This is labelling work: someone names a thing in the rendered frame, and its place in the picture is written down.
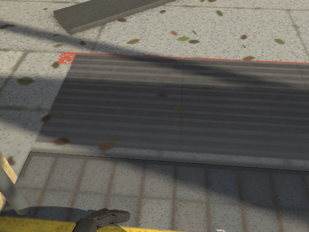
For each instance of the robot left hand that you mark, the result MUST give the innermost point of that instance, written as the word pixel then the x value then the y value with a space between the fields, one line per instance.
pixel 101 218

